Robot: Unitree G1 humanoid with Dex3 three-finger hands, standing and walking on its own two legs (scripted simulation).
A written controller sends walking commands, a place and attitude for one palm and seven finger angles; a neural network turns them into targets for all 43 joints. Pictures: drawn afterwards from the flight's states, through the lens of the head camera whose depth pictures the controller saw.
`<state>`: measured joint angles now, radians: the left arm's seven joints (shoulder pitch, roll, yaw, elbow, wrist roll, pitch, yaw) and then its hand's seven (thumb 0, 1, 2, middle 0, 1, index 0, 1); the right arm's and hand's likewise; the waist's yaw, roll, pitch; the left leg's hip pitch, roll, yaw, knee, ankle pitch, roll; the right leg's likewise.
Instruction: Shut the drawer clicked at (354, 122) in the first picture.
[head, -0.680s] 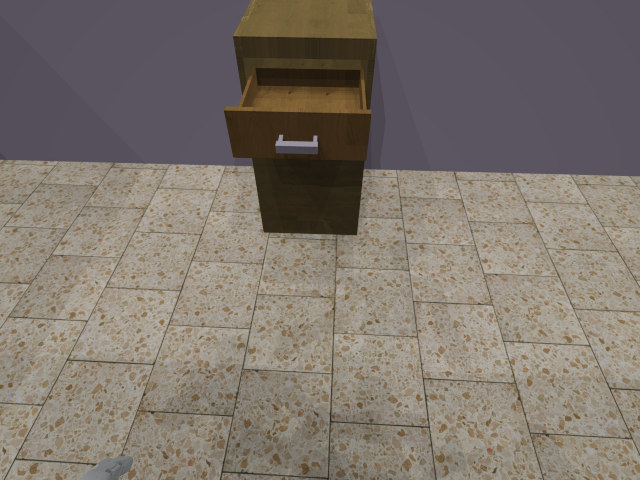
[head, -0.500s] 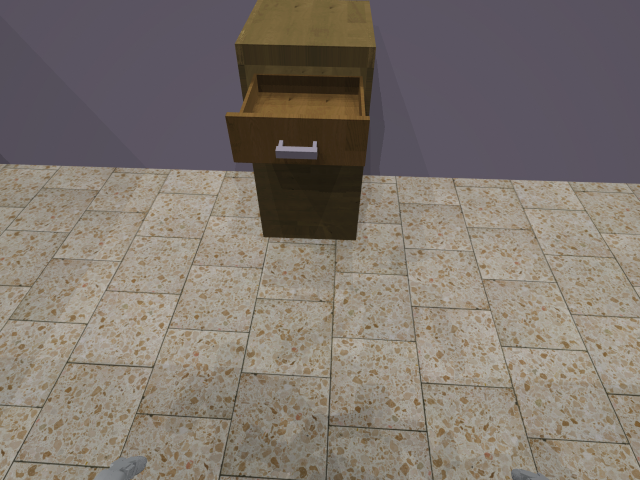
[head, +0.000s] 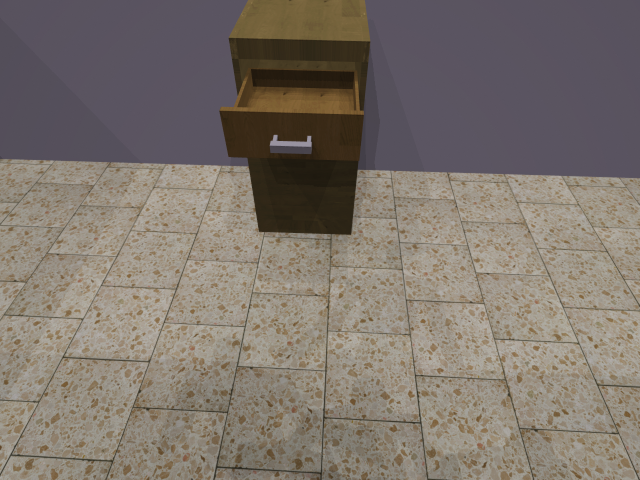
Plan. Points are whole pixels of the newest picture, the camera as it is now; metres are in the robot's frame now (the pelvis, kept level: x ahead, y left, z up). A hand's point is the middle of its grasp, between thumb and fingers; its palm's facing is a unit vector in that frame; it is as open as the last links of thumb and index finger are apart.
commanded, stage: stand and wait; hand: left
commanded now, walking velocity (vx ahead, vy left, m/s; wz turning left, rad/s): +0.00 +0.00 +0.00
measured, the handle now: (291, 143) +0.90 +0.13 -0.09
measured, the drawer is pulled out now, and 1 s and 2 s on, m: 0.30 0.30 0.30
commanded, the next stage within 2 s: look at it before walking up in 0.14 s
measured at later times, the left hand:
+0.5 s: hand out of the picture +0.07 +0.24 -0.16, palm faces -0.02 -0.95 -0.32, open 7.4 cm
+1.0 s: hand out of the picture +0.06 +0.23 -0.17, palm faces -0.02 -0.96 -0.29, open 7.4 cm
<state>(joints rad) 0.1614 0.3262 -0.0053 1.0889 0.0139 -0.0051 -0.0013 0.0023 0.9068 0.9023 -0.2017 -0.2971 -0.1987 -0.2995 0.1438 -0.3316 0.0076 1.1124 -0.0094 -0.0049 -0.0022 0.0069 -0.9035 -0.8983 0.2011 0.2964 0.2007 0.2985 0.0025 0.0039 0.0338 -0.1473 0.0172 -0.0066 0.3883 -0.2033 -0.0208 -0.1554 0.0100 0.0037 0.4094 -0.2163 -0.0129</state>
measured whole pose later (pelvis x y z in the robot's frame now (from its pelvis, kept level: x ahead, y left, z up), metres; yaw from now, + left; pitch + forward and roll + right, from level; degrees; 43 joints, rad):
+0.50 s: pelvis +0.00 +0.00 +0.00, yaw +0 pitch -2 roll +0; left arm 0.15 0.32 0.00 1.09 0.02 -0.01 0.00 0.00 0.91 0.90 -0.20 -0.30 -0.20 -0.30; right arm 0.14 -0.32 0.01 1.12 -0.01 -0.01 0.00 0.01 -0.90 -0.90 0.20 0.30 0.20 0.30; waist 0.00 0.00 0.03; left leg -0.15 0.02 0.00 0.36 -0.19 -0.02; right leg -0.16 0.01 0.01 0.39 -0.20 -0.01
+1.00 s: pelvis +0.01 +0.00 +0.00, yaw -2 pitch -2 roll +0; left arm 0.21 0.29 0.00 1.10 0.02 0.00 0.00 0.00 0.91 0.90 -0.20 -0.30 -0.20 -0.30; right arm 0.17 -0.29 0.01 1.12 -0.02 0.00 0.00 0.00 -0.91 -0.90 0.20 0.30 0.20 0.30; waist 0.02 0.00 0.00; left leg -0.16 0.03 0.02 0.44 -0.28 -0.01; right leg -0.16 0.02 0.03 0.42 -0.23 -0.01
